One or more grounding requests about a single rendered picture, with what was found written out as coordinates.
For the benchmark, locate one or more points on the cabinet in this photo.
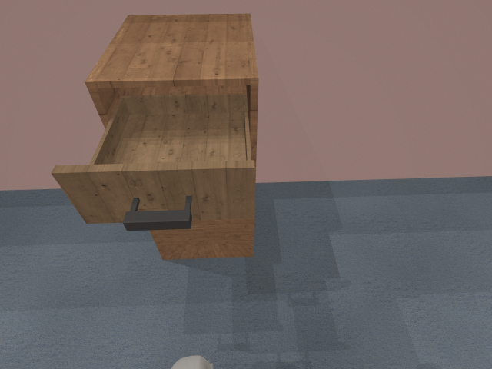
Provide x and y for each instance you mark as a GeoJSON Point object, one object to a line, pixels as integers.
{"type": "Point", "coordinates": [184, 55]}

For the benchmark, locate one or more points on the drawer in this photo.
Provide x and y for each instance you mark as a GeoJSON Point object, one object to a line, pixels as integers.
{"type": "Point", "coordinates": [162, 148]}

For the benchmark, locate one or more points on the handle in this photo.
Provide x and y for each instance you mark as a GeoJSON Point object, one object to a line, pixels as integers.
{"type": "Point", "coordinates": [157, 220]}

